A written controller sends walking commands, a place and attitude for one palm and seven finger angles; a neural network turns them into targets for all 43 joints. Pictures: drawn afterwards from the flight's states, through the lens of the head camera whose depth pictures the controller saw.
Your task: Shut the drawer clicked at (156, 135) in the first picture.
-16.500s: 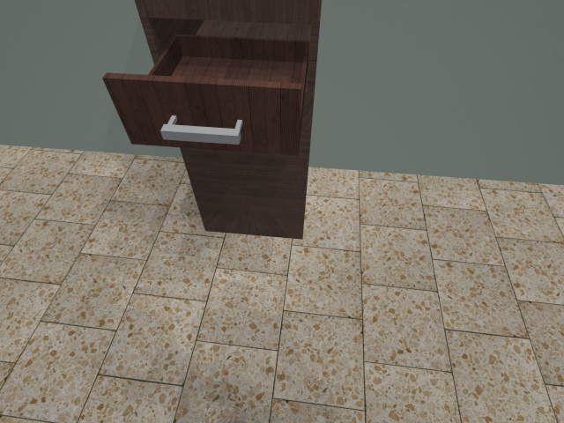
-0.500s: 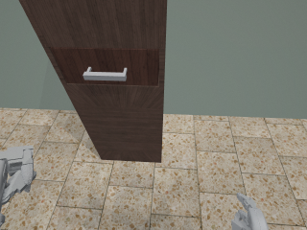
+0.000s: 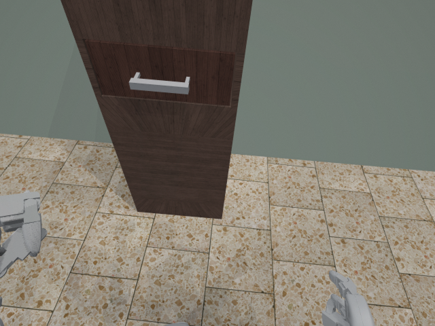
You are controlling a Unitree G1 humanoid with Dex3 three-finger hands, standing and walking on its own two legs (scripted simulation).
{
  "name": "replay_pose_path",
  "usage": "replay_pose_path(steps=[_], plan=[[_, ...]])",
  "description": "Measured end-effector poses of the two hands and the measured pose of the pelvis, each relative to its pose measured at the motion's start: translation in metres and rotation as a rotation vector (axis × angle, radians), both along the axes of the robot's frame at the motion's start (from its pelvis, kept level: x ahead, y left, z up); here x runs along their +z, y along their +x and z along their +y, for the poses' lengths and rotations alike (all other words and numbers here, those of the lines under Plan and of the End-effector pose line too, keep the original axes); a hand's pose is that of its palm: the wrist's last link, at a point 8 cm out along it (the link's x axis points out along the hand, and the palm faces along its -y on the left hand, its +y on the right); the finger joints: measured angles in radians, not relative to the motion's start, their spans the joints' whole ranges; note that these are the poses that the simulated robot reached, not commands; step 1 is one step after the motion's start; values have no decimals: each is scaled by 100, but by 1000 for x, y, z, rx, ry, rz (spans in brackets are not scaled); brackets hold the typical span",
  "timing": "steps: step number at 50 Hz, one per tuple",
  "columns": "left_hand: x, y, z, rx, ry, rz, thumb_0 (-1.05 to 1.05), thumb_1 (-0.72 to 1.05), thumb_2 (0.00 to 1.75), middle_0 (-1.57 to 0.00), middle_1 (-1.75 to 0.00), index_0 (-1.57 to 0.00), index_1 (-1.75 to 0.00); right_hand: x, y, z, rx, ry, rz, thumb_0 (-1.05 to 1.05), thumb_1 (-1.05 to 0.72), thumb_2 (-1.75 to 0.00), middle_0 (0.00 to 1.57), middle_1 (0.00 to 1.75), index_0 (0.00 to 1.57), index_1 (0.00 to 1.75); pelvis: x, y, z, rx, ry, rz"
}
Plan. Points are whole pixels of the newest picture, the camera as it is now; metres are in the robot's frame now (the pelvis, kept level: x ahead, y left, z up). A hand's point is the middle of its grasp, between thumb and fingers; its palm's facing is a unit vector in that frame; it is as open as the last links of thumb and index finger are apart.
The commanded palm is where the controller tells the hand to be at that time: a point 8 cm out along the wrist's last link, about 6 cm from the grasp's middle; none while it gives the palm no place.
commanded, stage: step back with the hand held close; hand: left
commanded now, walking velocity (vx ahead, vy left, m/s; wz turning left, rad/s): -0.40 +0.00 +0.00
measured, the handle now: (161, 81) +0.70 +0.19 +0.05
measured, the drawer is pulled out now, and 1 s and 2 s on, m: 0.00 0.00 0.00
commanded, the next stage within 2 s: stop stepping back and stand still in 0.54 s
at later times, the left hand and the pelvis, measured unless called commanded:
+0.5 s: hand (0, 325) +0.10 +0.23 +0.17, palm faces +0.28 -0.83 -0.49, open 3.2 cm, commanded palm +0.04 +0.26 +0.19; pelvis -0.09 -0.01 +0.01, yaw -1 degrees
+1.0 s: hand out of the picture -0.06 +0.24 +0.17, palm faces +0.40 -0.86 -0.31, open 3.2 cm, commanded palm -0.12 +0.28 +0.19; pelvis -0.26 +0.01 +0.00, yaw -2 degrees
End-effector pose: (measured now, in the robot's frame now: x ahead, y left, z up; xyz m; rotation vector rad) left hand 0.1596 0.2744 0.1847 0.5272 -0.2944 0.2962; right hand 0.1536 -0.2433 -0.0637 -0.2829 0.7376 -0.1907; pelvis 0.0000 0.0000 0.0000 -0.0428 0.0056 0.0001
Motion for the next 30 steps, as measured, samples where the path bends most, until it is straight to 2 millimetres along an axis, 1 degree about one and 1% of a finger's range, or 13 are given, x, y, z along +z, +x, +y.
replay_pose_path(steps=[4, 8, 10, 12, 15, 17, 19, 21, 24, 27, 30], plan=[[10, -8, 9, 18, 49, -9, 1, 89, 90, -140, -160, -141, -159, 2, -12, 5, 2, 1, 21, 1, -90, -90, 20, 30, 20, 30, 5, -3, -1, 37, -17, 24], [13, -18, 9, 27, 60, -8, 1, 89, 90, -140, -160, -141, -159, 1, -13, 9, 44, 13, 24, 1, -90, -90, 20, 30, 20, 30, 7, -10, -5, 20, -6, 77], [10, -21, 3, 9, 54, 10, 1, 89, 90, -140, -160, -141, -159, -1, -12, 10, 70, 22, 22, 1, -90, -90, 20, 30, 20, 30, 6, -20, -8, -5, 8, 96], [6, -24, -7, -25, 51, 36, 1, 89, 90, -140, -160, -141, -160, -4, -12, 9, 89, 37, 13, 1, -90, -90, 20, 30, 20, 30, 5, -34, -12, -28, 20, 98], [4, -32, -26, -95, 47, 73, 1, 89, 90, -140, -160, -141, -159, -4, -19, 6, 87, 68, -9, 1, -90, -90, 20, 30, 20, 30, 6, -57, -17, -38, 5, 76], [8, -44, -35, -138, 62, 78, 1, 89, 90, -140, -160, -141, -159, -1, -28, 3, 65, 83, -27, 1, -90, -90, 20, 30, 20, 30, 5, -68, -20, -38, -9, 61], [12, -58, -36, -157, 77, 72, 1, 89, 90, -140, -160, -141, -159, 5, -40, -2, 34, 85, -39, 1, -90, -90, 20, 30, 20, 30, 5, -74, -22, -36, -13, 52], [14, -71, -30, -140, 76, 61, 1, 89, 90, -140, -160, -141, -159, 10, -52, -7, 11, 66, -40, 1, -90, -90, 20, 30, 20, 30, 6, -79, -21, -35, -6, 55], [11, -87, -13, -80, 49, 46, 1, 89, 90, -140, -160, -141, -159, 15, -71, -12, -6, 14, -26, 1, -90, -90, 20, 30, 20, 30, 7, -88, -15, -26, -8, 61], [3, -102, 1, -36, -1, 50, 1, 89, 90, -140, -160, -141, -159, 18, -92, -11, -9, -14, 1, 1, -90, -90, 20, 30, 20, 30, 11, -109, -9, -20, 12, 46], [0, -122, 1, -44, -27, 75, 1, 89, 90, -140, -160, -141, -159, 24, -115, -6, 15, -15, -27, 1, -90, -90, 20, 30, 20, 30, 14, -133, -5, -28, 6, 36]])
